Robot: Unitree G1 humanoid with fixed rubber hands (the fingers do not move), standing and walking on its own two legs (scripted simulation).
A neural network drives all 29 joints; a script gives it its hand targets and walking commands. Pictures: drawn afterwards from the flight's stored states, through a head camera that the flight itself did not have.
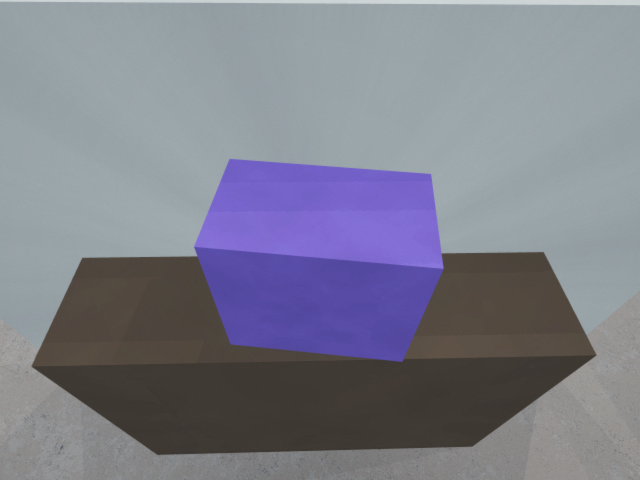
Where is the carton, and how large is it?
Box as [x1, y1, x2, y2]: [194, 159, 443, 361]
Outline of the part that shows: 229,159 194,247 230,343 402,361 443,268 430,174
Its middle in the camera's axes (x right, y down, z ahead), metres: +0.00 +0.03 +0.59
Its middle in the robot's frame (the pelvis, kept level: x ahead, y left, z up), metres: +0.43 +0.00 +0.00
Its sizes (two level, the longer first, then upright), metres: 0.285 0.164 0.256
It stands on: a pedestal, 0.65 m high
